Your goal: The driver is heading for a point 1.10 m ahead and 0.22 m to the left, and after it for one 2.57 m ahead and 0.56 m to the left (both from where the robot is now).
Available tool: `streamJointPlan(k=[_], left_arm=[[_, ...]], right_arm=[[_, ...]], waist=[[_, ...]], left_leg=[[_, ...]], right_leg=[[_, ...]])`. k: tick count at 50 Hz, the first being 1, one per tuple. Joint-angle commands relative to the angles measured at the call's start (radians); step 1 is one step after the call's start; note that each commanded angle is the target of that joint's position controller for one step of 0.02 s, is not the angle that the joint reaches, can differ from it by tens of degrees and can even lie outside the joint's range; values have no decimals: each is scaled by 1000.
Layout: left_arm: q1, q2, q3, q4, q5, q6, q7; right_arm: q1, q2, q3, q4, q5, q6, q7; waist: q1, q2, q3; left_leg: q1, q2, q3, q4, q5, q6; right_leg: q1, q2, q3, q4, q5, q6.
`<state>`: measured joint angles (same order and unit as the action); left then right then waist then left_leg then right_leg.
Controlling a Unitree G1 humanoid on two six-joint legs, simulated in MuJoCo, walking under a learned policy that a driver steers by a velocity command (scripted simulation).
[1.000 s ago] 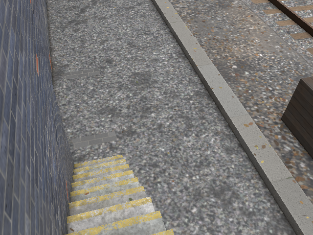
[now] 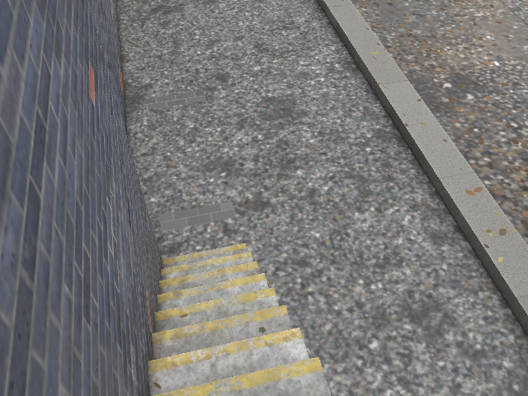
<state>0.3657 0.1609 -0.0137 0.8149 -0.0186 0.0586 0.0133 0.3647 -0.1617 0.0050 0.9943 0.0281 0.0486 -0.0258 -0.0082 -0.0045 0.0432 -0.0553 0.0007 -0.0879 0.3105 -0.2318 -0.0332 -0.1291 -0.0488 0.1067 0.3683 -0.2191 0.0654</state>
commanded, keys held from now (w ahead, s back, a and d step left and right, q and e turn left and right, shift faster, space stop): no key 0.32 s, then w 0.18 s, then no key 0.50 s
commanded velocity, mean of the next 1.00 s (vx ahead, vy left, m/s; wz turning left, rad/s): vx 0.08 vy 0.00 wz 0.00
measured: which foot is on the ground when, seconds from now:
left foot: down 0.00-1.00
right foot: down 0.00-1.00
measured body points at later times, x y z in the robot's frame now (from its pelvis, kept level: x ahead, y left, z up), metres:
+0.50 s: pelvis +0.01 -0.03 +0.00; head +0.01 -0.03 +0.45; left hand +0.08 +0.19 -0.14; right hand -0.07 -0.27 -0.15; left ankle -0.04 +0.15 -0.75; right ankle -0.01 -0.16 -0.75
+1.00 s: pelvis +0.01 -0.02 +0.00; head +0.02 -0.01 +0.45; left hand +0.09 +0.19 -0.15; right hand -0.07 -0.24 -0.14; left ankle -0.04 +0.15 -0.75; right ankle -0.01 -0.16 -0.75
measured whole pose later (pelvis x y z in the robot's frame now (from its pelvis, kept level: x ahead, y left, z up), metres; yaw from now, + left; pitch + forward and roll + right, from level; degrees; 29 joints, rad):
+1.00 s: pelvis +0.01 -0.02 +0.00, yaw -2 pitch -2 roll -1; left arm 0.29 0.15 -0.02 0.82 -0.03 0.09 0.02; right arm 0.46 -0.15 -0.01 1.06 0.02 0.01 -0.04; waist -0.02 -0.01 0.02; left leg 0.01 0.09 -0.06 0.25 -0.23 -0.08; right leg -0.04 0.02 0.11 0.22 -0.15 0.02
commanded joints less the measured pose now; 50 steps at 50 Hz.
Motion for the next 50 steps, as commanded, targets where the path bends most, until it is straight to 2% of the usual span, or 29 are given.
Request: streamJointPlan(k=[1,2,3,4,6,7,10,11,12,13,14,16,17,20,24,25,26,27,29,31,35,36,37,38,39,44,50], left_arm=[[65,83,12,-40,-3,-11,12],[64,114,26,-25,-7,-11,8],[53,112,27,-27,-6,-10,6],[45,89,16,-28,3,-8,-4],[47,91,17,-25,3,-7,-12],[36,83,16,-25,-3,3,-14],[2,84,15,-35,2,18,-10],[8,82,15,-35,8,20,0],[7,73,10,-34,9,24,3],[2,72,9,-33,6,28,4],[8,86,13,-27,8,26,8],[-18,83,12,-28,7,28,8],[-22,88,14,-32,2,29,13],[-59,83,13,-48,-3,28,22],[-87,85,16,-72,-14,19,26],[-82,95,24,-73,-20,13,27],[-86,75,18,-76,-16,9,25],[-80,64,15,-73,-9,6,22],[-65,64,12,-66,-2,2,20],[-69,62,9,-67,-2,5,15],[-67,62,6,-62,-9,20,16],[-58,56,4,-57,-5,16,21],[-56,61,7,-52,-15,18,20],[-61,60,8,-50,-16,22,10],[-87,44,3,-60,-13,22,4],[-64,48,7,-53,-12,18,3],[-39,47,13,-42,-10,19,5]], right_arm=[[112,-83,-22,-11,-2,-21,9],[94,-87,-17,-3,-13,-23,12],[107,-81,-16,-2,-16,-25,13],[116,-82,-10,13,-18,-22,16],[119,-86,-8,19,-15,-21,15],[131,-77,-9,21,-11,-25,6],[115,-96,-13,26,-3,-38,5],[113,-109,-16,44,7,-39,4],[131,-103,-15,55,7,-41,5],[135,-98,-15,62,6,-42,7],[148,-122,-22,68,17,-46,11],[142,-111,-20,73,14,-51,16],[158,-112,-22,72,5,-44,7],[162,-101,-22,70,1,-43,-5],[190,-90,-24,68,4,-62,-6],[195,-88,-24,65,5,-68,-7],[200,-84,-22,69,2,-70,-6],[207,-84,-19,71,1,-72,-5],[244,-104,-19,76,10,-73,-7],[262,-103,-15,77,11,-65,-7],[265,-100,-16,81,8,-55,-2],[268,-97,-15,93,8,-48,3],[272,-78,-11,95,2,-43,2],[269,-74,-12,83,-8,-42,1],[229,-82,-14,66,-17,-39,-3],[234,-95,-25,66,-10,-34,-10],[237,-94,-35,71,-7,-34,-14]], waist=[[-6,-28,37],[4,-63,36],[-6,-60,27],[-7,-11,33],[-2,-5,11],[-11,-13,-9],[1,-2,5],[9,39,30],[9,47,27],[11,30,33],[13,36,36],[15,13,55],[4,-19,33],[3,-6,70],[-3,-5,90],[-1,-16,86],[1,13,113],[3,32,112],[2,25,60],[-1,29,11],[-1,49,5],[4,60,4],[-5,70,10],[-10,30,-5],[-7,24,28],[-12,52,41],[-13,38,55]], left_leg=[[-25,78,-43,-54,255,25],[-30,68,-28,-26,219,31],[-34,73,-21,-27,212,24],[-47,74,-12,-21,241,23],[-44,82,-6,-15,237,14],[-36,93,6,-5,231,10],[-76,105,11,-14,172,-2],[-96,100,13,-20,184,-7],[-95,104,15,-29,132,-9],[-103,105,17,-35,100,-8],[-107,105,24,-41,46,-6],[-129,107,24,-47,17,-3],[-122,96,31,-55,-27,-9],[-146,74,57,-54,-132,3],[-164,56,78,-11,-187,30],[-161,53,82,5,-189,40],[-168,65,64,-8,-98,37],[-155,82,46,-14,41,26],[-111,100,31,5,263,-7],[-72,105,22,6,350,-16],[-44,108,14,-23,367,-21],[-35,103,8,-26,370,-18],[-25,95,14,-37,357,-16],[-22,103,14,-53,295,-15],[-33,106,2,-59,330,-16],[-21,106,2,-88,301,-18],[-34,103,11,-114,196,-14]], right_leg=[[12,6,38,-80,255,-60],[21,7,39,-101,325,-66],[39,12,39,-100,357,-73],[54,5,45,-90,417,-87],[79,6,47,-91,448,-95],[91,12,46,-92,494,-98],[116,13,48,-110,462,-103],[115,8,52,-113,458,-105],[124,5,54,-113,420,-112],[122,8,54,-118,387,-114],[127,9,51,-126,352,-123],[123,14,48,-133,319,-126],[127,31,38,-137,261,-115],[79,48,40,-170,10,-113],[49,60,34,-142,-100,-134],[36,71,23,-131,-131,-138],[27,69,23,-128,-36,-134],[45,71,14,-108,127,-126],[118,58,13,-70,458,-115],[169,43,17,-59,569,-112],[186,33,21,-79,547,-106],[180,36,22,-89,516,-102],[169,37,23,-92,489,-100],[170,47,18,-107,430,-93],[143,44,25,-117,428,-82],[120,39,32,-139,372,-75],[101,41,37,-160,295,-78]])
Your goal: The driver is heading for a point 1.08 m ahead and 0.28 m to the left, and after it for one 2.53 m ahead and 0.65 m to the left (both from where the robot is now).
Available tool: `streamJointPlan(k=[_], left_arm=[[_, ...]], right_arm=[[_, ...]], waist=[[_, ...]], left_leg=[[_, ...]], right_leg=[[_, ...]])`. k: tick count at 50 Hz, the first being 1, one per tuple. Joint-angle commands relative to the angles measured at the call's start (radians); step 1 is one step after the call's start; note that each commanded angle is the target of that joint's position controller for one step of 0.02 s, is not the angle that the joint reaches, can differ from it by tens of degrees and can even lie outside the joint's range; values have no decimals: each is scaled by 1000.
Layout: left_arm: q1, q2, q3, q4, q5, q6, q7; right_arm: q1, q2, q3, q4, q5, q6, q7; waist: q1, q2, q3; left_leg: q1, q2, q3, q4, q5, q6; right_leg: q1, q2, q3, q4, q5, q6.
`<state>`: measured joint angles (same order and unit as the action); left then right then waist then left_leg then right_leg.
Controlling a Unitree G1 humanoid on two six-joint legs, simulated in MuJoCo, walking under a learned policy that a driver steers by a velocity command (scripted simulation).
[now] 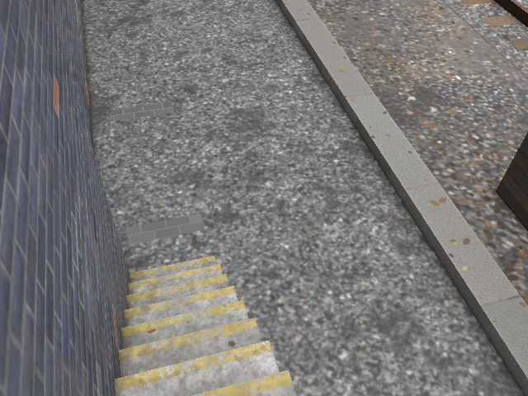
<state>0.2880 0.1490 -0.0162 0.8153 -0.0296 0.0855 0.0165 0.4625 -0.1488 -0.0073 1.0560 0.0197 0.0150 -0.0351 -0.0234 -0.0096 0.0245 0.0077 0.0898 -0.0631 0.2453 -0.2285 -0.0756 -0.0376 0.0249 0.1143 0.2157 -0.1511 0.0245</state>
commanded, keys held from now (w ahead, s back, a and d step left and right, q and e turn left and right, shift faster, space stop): no key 0.32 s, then w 0.48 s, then no key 0.20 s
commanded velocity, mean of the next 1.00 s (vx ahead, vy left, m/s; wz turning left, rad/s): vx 0.20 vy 0.00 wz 0.00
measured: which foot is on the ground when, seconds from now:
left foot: down 0.00-1.00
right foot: down 0.00-1.00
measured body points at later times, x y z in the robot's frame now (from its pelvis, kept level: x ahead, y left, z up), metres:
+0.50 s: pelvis +0.00 -0.01 +0.00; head +0.00 +0.00 +0.45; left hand +0.03 +0.22 -0.15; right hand -0.12 -0.23 -0.15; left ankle -0.06 +0.17 -0.75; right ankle -0.02 -0.14 -0.75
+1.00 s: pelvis +0.08 +0.02 -0.02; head +0.07 +0.02 +0.43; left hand +0.17 +0.22 -0.16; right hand +0.00 -0.20 -0.17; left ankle -0.05 +0.17 -0.74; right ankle -0.02 -0.14 -0.74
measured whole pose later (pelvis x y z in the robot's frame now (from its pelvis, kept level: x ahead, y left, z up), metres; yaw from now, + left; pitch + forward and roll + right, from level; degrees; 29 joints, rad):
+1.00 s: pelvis +0.08 +0.02 -0.02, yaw +0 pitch -2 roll -2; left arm 0.24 0.13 -0.02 0.86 -0.03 0.05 0.03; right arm 0.47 -0.15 0.00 1.09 0.03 0.00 -0.04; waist -0.03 0.02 0.00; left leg -0.03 0.06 -0.08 0.59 -0.43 -0.06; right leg -0.07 0.02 0.10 0.56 -0.38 0.02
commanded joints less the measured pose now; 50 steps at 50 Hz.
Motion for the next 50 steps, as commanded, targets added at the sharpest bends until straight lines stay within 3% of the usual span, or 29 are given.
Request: streamJointPlan(k=[1,7,13,15,16,18,20,22,28,33,36,38,39,41,44,47,48,49,50], left_arm=[[39,58,16,-43,2,-6,1],[70,65,27,-28,-2,-3,6],[84,72,30,-18,3,-7,8],[90,70,30,-14,3,-9,8],[103,69,29,-11,5,-11,18],[110,67,23,-9,4,-6,27],[90,77,23,-17,3,-4,34],[84,92,30,-22,-3,-13,37],[47,65,28,-43,-14,-37,32],[32,47,23,-45,-16,-58,23],[24,41,18,-47,-9,-63,14],[30,45,17,-44,-18,-62,12],[12,50,17,-45,-10,-63,9],[19,51,17,-36,-12,-59,8],[11,68,18,-22,-6,-50,15],[-5,81,16,-1,-2,-46,19],[-9,72,15,6,-8,-40,19],[-26,66,14,5,-4,-36,10],[-42,61,15,7,-1,-37,7]], right_arm=[[135,-100,-22,10,-1,0,-4],[162,-97,-27,32,7,-7,0],[161,-109,-28,31,9,-12,-2],[170,-108,-27,32,10,-11,-2],[182,-110,-27,51,19,-9,-3],[208,-95,-22,60,18,-7,-6],[193,-90,-21,53,13,-8,-9],[190,-85,-20,46,11,-14,-14],[207,-72,-17,32,22,-34,-9],[205,-108,-25,15,42,-34,-11],[220,-96,-19,11,27,-27,-11],[208,-101,-18,5,26,-32,-8],[194,-113,-24,5,29,-38,-4],[200,-113,-25,16,28,-43,2],[192,-100,-14,40,14,-34,5],[166,-112,-11,42,11,-19,-2],[178,-91,-5,60,4,-11,-4],[184,-90,-4,54,-1,-10,-5],[173,-93,-4,58,2,-6,-7]], waist=[[4,48,76],[4,31,81],[8,12,95],[7,18,85],[9,55,110],[5,49,82],[5,18,116],[5,-4,132],[0,33,138],[-5,61,95],[-18,54,78],[-15,47,66],[-12,34,72],[-5,35,55],[10,10,70],[-3,27,89],[-8,24,75],[-18,-19,50],[-18,-9,59]], left_leg=[[-105,12,-11,-48,187,29],[-145,3,10,-54,50,34],[-163,12,9,-43,66,32],[-160,13,10,-36,79,29],[-169,4,11,-32,122,26],[-158,-8,28,-36,-27,32],[-187,-25,42,-30,-134,45],[-190,-33,52,-8,-131,54],[-190,-51,61,82,-154,103],[-139,-54,51,187,86,119],[-118,-69,52,272,182,132],[-167,-81,57,322,167,144],[-182,-79,51,338,196,146],[-196,-85,44,373,234,152],[-215,-78,24,373,376,125],[-169,-61,3,313,560,73],[-141,-54,-8,278,584,59],[-121,-46,-5,254,568,49],[-105,-46,-5,225,581,40]], right_leg=[[6,-32,29,-7,228,-38],[16,-27,28,-15,159,-47],[7,-25,27,-19,197,-56],[18,-25,27,-15,224,-58],[9,-30,29,-4,264,-62],[14,-21,23,-11,97,-66],[-33,-11,27,-33,-77,-65],[-67,-3,27,-41,-123,-67],[-116,30,-11,53,-212,-104],[-119,62,-72,199,10,-97],[-140,65,-84,280,131,-109],[-115,53,-65,332,164,-117],[-119,49,-59,356,209,-123],[-100,37,-45,388,275,-132],[-52,8,-17,368,493,-110],[-23,-9,-12,325,676,-70],[-2,-16,-12,307,685,-60],[19,-19,-20,299,709,-55],[23,-25,-17,278,730,-49]])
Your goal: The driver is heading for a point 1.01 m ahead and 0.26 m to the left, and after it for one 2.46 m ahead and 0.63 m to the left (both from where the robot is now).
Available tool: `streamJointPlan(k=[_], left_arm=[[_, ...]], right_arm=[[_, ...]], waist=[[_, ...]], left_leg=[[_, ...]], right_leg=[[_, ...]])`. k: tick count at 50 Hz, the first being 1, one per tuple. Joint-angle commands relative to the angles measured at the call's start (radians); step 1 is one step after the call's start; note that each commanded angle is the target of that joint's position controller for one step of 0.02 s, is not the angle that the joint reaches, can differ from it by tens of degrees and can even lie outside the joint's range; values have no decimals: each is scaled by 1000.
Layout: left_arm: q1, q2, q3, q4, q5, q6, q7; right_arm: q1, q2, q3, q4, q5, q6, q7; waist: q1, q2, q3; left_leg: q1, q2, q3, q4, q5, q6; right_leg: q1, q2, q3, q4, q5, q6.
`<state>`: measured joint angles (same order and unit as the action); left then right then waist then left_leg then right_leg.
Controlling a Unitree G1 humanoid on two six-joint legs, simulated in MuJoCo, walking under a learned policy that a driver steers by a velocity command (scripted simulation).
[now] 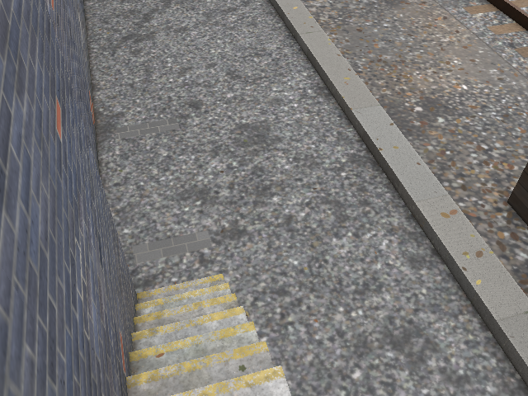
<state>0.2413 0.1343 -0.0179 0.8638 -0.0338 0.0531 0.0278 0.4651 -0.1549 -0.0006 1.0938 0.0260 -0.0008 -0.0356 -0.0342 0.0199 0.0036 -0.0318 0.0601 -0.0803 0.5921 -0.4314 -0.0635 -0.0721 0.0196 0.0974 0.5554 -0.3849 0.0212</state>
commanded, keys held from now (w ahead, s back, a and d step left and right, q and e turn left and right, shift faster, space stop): no key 0.80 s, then w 0.20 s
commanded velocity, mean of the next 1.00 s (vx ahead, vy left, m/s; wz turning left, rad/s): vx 0.08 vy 0.00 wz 0.00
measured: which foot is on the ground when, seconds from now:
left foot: down 0.00-0.54, up 0.56-0.82, down 0.84-1.00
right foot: down 0.00-0.82, up 0.84-1.00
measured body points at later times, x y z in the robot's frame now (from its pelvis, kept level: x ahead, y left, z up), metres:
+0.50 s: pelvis +0.04 +0.02 +0.04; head +0.07 +0.04 +0.49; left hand +0.08 +0.24 -0.12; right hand -0.04 -0.21 -0.10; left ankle -0.11 +0.15 -0.69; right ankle -0.08 -0.14 -0.69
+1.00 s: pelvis +0.11 +0.10 -0.24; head +0.10 +0.14 +0.21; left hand +0.12 +0.31 -0.42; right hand -0.11 -0.12 -0.34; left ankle +0.05 +0.24 -0.93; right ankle +0.11 -0.08 -0.72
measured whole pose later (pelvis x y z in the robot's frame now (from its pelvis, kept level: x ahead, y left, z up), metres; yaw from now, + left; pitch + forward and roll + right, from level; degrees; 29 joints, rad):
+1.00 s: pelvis +0.11 +0.10 -0.24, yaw +3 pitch -3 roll +0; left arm 0.35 0.15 0.06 1.01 -0.08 0.06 0.06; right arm 0.71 -0.16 -0.01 1.25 0.00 -0.03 0.00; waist -0.09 -0.10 0.01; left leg -0.23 0.08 0.00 0.86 -0.57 -0.05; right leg -0.75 0.11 0.20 1.91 -0.57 0.04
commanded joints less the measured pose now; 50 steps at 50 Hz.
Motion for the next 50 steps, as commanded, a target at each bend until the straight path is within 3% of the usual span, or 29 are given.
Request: streamJointPlan(k=[1,5,8,10,16,23,26,27,29,31,32,33,34,35,36,37,38,39,40,41,42,43,44,45,46,47,48,49,50], left_arm=[[2,77,18,-37,3,-7,-7],[-6,84,28,-18,5,-31,-4],[23,61,28,11,23,-46,-15],[32,73,32,21,27,-55,-20],[32,62,34,33,32,-66,-34],[98,57,40,84,32,-72,-29],[251,30,40,154,35,-72,-24],[301,20,40,175,32,-71,-21],[306,48,47,191,14,-76,-21],[273,82,52,179,19,-74,2],[311,113,63,197,-9,-77,22],[463,134,78,248,-41,-83,61],[488,95,70,256,-44,-72,77],[309,108,75,183,-43,-62,94],[194,111,78,154,-34,-57,93],[158,168,95,174,1,-53,92],[1,190,92,162,7,-51,63],[-127,143,85,123,-18,-57,24],[-230,129,87,104,-23,-69,6],[-215,71,85,114,-24,-73,0],[-118,18,79,106,-9,-67,12],[315,-44,94,173,-37,-51,15],[433,14,101,206,-39,-51,15],[444,39,100,210,-48,-45,11],[442,18,91,208,-50,-36,11],[417,-12,69,191,-48,-9,3],[287,-24,64,104,-77,1,28],[180,-10,53,48,-64,16,39],[187,-17,53,54,-33,34,41]], right_arm=[[162,-89,-12,21,-2,12,-9],[128,-105,-25,22,7,6,-26],[87,-71,-22,19,26,-8,-18],[101,-84,-29,23,31,-22,-18],[105,-93,-42,32,41,-31,-20],[80,-88,-58,35,38,-20,-23],[-21,-107,-74,9,47,-30,-26],[-63,-109,-78,0,50,-32,-25],[-91,-76,-73,-3,42,-23,-19],[-97,-84,-75,-6,55,-42,-5],[-124,-115,-94,-4,52,-60,2],[-216,-137,-108,-41,46,-80,12],[-235,-123,-100,-42,33,-87,23],[-152,-96,-87,-87,43,-97,45],[-59,-44,-61,-58,36,-91,79],[135,-7,-63,33,45,-52,88],[406,-33,-75,135,34,-11,78],[566,-60,-89,195,29,3,72],[701,-83,-84,229,-13,23,68],[710,-142,-88,241,-62,13,60],[619,-272,-91,190,-58,-14,57],[444,-333,-72,170,-50,-56,57],[400,-352,-74,147,-29,-64,69],[287,-313,-61,97,-16,-65,78],[199,-305,-54,81,-13,-59,77],[159,-304,-44,73,-25,-33,62],[204,-309,-53,78,-13,-51,35],[165,-245,-34,74,-22,-53,4],[49,-189,-14,21,-26,-55,-25]], waist=[[-8,-22,85],[-5,13,88],[18,31,88],[19,24,73],[26,9,16],[43,9,45],[108,-20,56],[133,-65,60],[138,-278,68],[108,-265,61],[121,-207,68],[193,-318,89],[203,-247,74],[69,-78,85],[26,16,33],[-33,-11,-1],[-179,-18,-40],[-270,8,-46],[-383,79,17],[-386,174,78],[-310,250,161],[1,456,152],[37,482,156],[40,294,148],[89,178,131],[122,118,145],[37,248,167],[32,220,228],[58,156,270]], left_leg=[[-49,-14,14,-156,800,21],[33,-3,15,-269,969,-10],[7,18,15,-322,896,-7],[12,15,27,-316,936,-5],[-17,30,30,-278,1038,-11],[-90,5,58,-211,1035,-41],[-293,-12,54,-102,892,-75],[-378,-20,42,-25,685,-81],[-486,-1,-28,216,-135,-48],[-518,54,-131,366,-231,0],[-634,46,-101,292,-70,-8],[-885,100,-215,385,-133,3],[-951,108,-228,420,-97,4],[-706,117,-158,58,297,18],[-187,62,-90,-186,862,87],[156,43,-65,-98,1157,101],[356,1,15,104,1162,64],[407,28,41,57,1079,29],[355,44,112,-68,972,-5],[296,119,38,-149,943,23],[92,201,-42,-198,1311,5],[-12,228,-47,-22,1771,11],[-19,276,-138,54,1771,75],[-78,283,-175,26,1456,109],[-133,340,-245,29,1306,187],[-165,424,-321,48,1385,271],[-238,472,-449,-77,867,336],[-324,474,-477,-128,640,346],[-442,439,-368,-97,559,309]], right_leg=[[62,-27,1,-86,970,-42],[57,-20,-11,-169,916,-2],[95,-38,-8,-198,824,-18],[99,-35,-23,-193,857,-21],[128,-41,-54,-161,876,-26],[161,-36,-102,-169,874,-27],[315,-82,-84,-168,947,-57],[362,-120,-54,-161,983,-83],[331,-304,103,-149,1194,-202],[212,-343,116,-146,1117,-215],[290,-286,73,-99,874,-193],[423,-337,149,-14,725,-167],[414,-358,193,-7,765,-180],[194,-248,96,-63,507,-148],[-186,-112,-1,24,161,-100],[-507,-134,36,157,-41,-101],[-658,-150,33,287,67,-89],[-644,-85,-25,447,-4,-23],[-616,-5,-59,715,-125,27],[-656,112,-31,1071,-463,77],[-637,218,60,1443,-720,104],[-637,163,116,1415,-677,69],[-718,130,114,1508,-607,61],[-766,88,137,1548,-440,24],[-797,52,121,1595,-360,11],[-830,22,131,1630,-340,11],[-958,3,277,1460,-154,-1],[-952,-37,305,1347,-89,-12],[-862,-68,341,1119,49,15]])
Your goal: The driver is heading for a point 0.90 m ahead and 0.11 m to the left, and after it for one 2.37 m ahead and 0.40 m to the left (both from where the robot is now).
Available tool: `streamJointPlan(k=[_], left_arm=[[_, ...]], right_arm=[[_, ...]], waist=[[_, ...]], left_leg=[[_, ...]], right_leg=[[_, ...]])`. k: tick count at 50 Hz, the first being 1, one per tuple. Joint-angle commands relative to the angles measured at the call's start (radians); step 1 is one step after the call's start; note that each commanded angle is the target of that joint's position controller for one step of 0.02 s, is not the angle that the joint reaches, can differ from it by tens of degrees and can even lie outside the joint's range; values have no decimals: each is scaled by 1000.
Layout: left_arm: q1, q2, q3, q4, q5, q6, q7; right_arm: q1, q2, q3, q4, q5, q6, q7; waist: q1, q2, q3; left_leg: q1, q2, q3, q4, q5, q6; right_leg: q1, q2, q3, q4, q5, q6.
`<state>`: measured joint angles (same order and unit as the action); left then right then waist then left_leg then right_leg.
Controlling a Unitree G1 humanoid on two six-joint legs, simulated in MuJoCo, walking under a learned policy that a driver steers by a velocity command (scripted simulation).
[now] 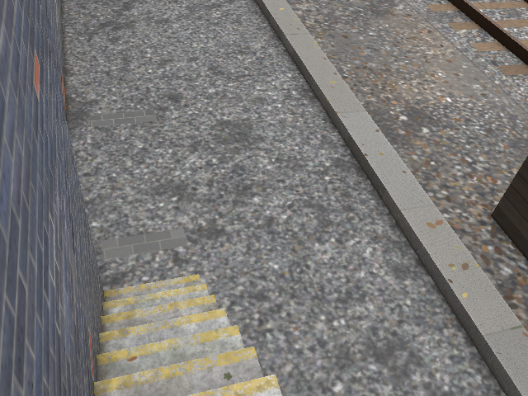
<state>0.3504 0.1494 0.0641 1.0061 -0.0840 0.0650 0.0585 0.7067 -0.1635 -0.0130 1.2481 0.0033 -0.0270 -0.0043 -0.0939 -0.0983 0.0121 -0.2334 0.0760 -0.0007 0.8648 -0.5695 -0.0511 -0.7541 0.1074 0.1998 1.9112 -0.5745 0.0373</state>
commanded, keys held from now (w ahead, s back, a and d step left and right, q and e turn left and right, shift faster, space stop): w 1.00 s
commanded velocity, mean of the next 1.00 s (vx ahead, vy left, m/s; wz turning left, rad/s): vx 0.45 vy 0.00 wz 0.00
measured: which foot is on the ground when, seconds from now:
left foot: down 0.00-0.18, up 0.20-0.64, down 0.66-1.00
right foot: up 0.00-0.12, down 0.14-0.66, up 0.68-1.00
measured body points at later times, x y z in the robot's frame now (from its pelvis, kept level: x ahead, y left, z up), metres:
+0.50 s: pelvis +0.11 -0.03 -0.02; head +0.12 -0.02 +0.43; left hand +0.01 +0.17 -0.16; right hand +0.22 -0.28 -0.13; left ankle +0.21 +0.14 -0.69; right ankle +0.06 -0.18 -0.69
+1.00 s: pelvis +0.30 +0.02 -0.25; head +0.28 +0.04 +0.20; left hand +0.44 +0.22 -0.38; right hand +0.17 -0.18 -0.40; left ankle +0.18 +0.14 -0.90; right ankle +0.44 -0.17 -0.91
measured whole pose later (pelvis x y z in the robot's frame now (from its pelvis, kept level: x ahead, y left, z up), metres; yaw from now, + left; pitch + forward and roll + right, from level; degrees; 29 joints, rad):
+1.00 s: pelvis +0.30 +0.02 -0.25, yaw +0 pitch -2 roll +0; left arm 0.23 0.15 0.04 0.78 -0.05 0.02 -0.03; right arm 0.61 -0.11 0.00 1.03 0.07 -0.04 -0.10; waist -0.09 -0.04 -0.03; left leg -0.25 -0.02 -0.01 1.12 -0.83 0.02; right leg -0.68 -0.07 0.13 0.98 0.21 0.04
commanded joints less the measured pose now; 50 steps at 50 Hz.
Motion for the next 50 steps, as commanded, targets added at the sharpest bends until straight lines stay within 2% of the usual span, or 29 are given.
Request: streamJointPlan(k=[1,3,4,7,8,10,11,12,13,16,17,19,21,24,27,29,32,33,34,35,37,38,39,40,42,44,46,48,50], left_arm=[[138,-44,-28,-70,22,37,3],[24,-63,-43,-114,56,24,-29],[61,-43,-43,-76,76,9,-45],[183,12,-45,-16,71,-24,-27],[294,54,-33,10,51,-43,-32],[429,207,-3,55,12,-87,-74],[506,184,-11,82,41,-111,-82],[369,138,-26,41,43,-115,-69],[222,136,-34,3,43,-115,-63],[-36,26,-84,-71,116,-89,-53],[6,42,-82,-60,128,-88,-54],[154,86,-59,-21,92,-105,-49],[266,73,-37,3,61,-139,-15],[219,97,-12,-41,65,-143,31],[174,138,-8,-75,87,-109,14],[80,98,-17,-104,68,-98,-3],[69,58,-25,-65,14,-52,-20],[56,34,-21,-75,25,-60,-27],[119,-22,-19,-103,35,-72,-33],[248,-45,-18,-101,16,-86,-40],[118,-32,-28,-158,-2,-99,-34],[35,27,-14,-185,-8,-89,-18],[-14,19,-20,-225,-7,-82,-17],[29,29,-20,-217,36,-67,-24],[24,-37,-38,-230,51,-19,-47],[4,-12,-32,-210,39,-15,-62],[-79,100,5,-245,22,-29,-81],[-270,56,-12,-315,39,-56,-92],[-259,50,-14,-322,59,-84,-118]], right_arm=[[-270,-159,13,-179,-20,-16,-78],[-343,-131,21,-214,-1,17,-75],[-317,-202,-1,-222,-37,-2,-54],[-239,-139,-31,-204,47,-23,-54],[-139,-133,-49,-175,70,-24,-51],[-159,-77,-49,-266,79,-42,-68],[-266,-62,-44,-337,114,-52,-71],[-350,-69,-46,-379,119,-42,-80],[-336,-33,-34,-404,98,-27,-83],[-211,-20,-29,-370,-15,32,-62],[-218,-23,-27,-376,-9,38,-47],[-288,-51,-36,-400,4,48,-37],[-434,-97,-45,-463,18,27,-32],[-596,-71,-26,-540,2,1,9],[-465,-59,-28,-503,13,5,37],[-229,-123,-61,-400,11,26,18],[58,-97,-46,-342,-27,60,-26],[137,-102,-34,-307,-26,44,-15],[110,-119,-12,-282,13,29,-1],[121,-199,-31,-237,50,17,8],[76,-285,-69,-190,52,4,6],[39,-194,-43,-191,34,-1,6],[-6,-192,-38,-182,30,-11,-11],[-82,-93,-1,-184,35,-15,-45],[-251,-48,38,-242,28,1,-82],[-306,-191,0,-296,14,-17,-63],[-82,-122,-6,-234,90,-21,-101],[64,-62,-8,-222,72,-14,-112],[-16,-53,-16,-227,74,-12,-114]], waist=[[168,224,281],[163,346,233],[152,393,220],[149,248,285],[164,116,309],[180,-509,258],[213,-443,256],[166,-246,260],[85,-209,221],[-48,-60,78],[-42,1,35],[17,58,31],[108,-28,27],[112,48,42],[85,16,25],[7,-53,36],[-102,53,25],[-137,201,-12],[-30,505,66],[73,649,75],[77,458,87],[86,186,142],[103,239,177],[153,175,172],[201,180,131],[184,189,144],[80,230,163],[-38,262,199],[-17,184,209]], left_leg=[[-402,361,-318,-319,584,276],[-572,156,-78,-465,91,183],[-728,185,-69,-551,88,231],[-512,79,7,-315,24,204],[-451,31,32,-83,95,207],[-626,-207,-51,708,-205,175],[-739,-242,-221,759,-222,212],[-724,-195,-258,732,-84,227],[-688,-162,-277,654,9,216],[-387,-132,-155,649,323,142],[-337,-134,-118,636,338,126],[-441,-131,-152,521,486,124],[-713,-65,-332,370,591,114],[-473,-30,-221,-170,986,111],[11,-77,-7,-195,947,108],[54,-20,-32,-231,955,116],[197,97,-46,-664,796,155],[424,129,-63,-471,1096,154],[393,81,-47,-200,1366,56],[283,162,-230,-171,1398,101],[210,342,-584,-295,755,330],[109,291,-587,-376,572,288],[78,321,-656,-337,696,276],[-3,276,-523,-244,815,216],[-243,144,-306,-209,743,139],[-449,156,-279,-271,663,153],[-135,127,-303,-72,232,193],[19,112,-390,-67,158,246],[-42,110,-417,41,159,281]], right_leg=[[14,-144,182,-436,402,25],[455,-132,-136,-803,516,51],[672,-70,-235,-534,506,77],[586,-110,-205,-938,198,-2],[604,-100,-160,-1108,157,-64],[527,-263,439,-1498,334,-316],[482,-318,708,-1701,-44,-394],[405,-325,666,-1661,-111,-359],[358,-342,598,-1556,8,-347],[88,-293,262,-1371,179,-276],[84,-298,228,-1372,228,-282],[212,-276,186,-1299,179,-292],[534,-295,226,-1185,203,-260],[354,-260,147,-1178,-39,-227],[39,-221,20,-1149,-121,-199],[90,-210,-3,-974,35,-150],[207,-76,-69,-304,193,-33],[-20,10,-62,-42,21,-28],[-224,40,-98,120,-265,-40],[-232,6,-78,167,-259,-30],[-440,-85,45,105,-68,-64],[-455,-114,71,-79,185,-91],[-458,-128,88,-161,218,-93],[-369,-184,107,-374,415,-71],[6,-210,-37,-729,653,-1],[297,-138,-137,-616,692,39],[-57,-213,-8,-875,853,9],[-200,-199,-51,-948,782,14],[-186,-233,6,-1066,953,-15]])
